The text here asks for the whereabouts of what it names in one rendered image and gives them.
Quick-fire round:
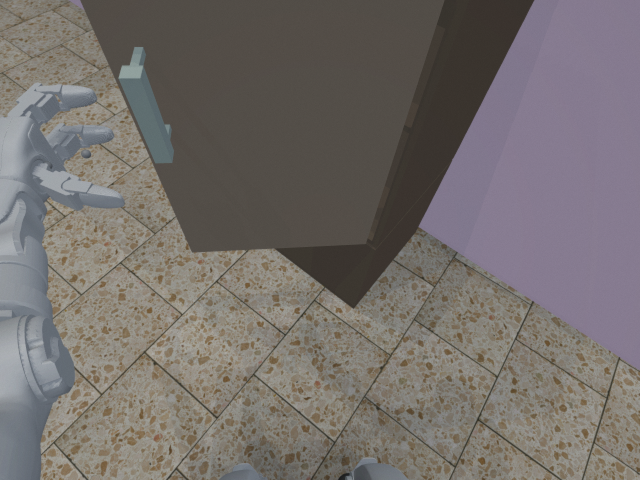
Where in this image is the left robot forearm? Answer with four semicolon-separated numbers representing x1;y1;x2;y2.
0;178;53;322

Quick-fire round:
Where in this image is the handle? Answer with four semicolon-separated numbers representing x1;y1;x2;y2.
118;47;174;163

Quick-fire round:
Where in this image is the robot left shin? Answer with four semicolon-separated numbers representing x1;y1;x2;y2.
232;463;256;472

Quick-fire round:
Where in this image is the left robot upper arm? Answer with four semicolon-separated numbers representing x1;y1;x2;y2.
0;315;75;480

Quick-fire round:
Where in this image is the robot left hand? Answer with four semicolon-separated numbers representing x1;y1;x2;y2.
0;83;125;211

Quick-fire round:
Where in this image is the robot right shin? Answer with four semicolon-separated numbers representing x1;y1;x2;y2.
353;458;377;471

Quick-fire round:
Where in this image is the robot shin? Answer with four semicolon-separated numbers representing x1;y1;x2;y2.
232;463;256;472
353;458;377;471

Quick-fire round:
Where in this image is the cupboard door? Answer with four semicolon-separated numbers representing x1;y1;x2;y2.
80;0;445;253

